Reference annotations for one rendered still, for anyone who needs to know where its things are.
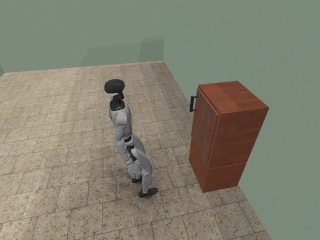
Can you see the cupboard door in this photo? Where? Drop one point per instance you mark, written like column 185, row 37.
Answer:
column 205, row 120

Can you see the handle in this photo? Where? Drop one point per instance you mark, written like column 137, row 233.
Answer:
column 192, row 103

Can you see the robot right upper arm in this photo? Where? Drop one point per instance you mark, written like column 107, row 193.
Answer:
column 121, row 121

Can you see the right robot thigh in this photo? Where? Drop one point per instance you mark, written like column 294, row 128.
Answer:
column 141, row 159

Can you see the right robot shin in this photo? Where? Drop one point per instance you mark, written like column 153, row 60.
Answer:
column 147, row 180

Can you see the robot right hand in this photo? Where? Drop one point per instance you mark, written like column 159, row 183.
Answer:
column 133, row 170

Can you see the robot right forearm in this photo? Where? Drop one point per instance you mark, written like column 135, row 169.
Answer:
column 122, row 150

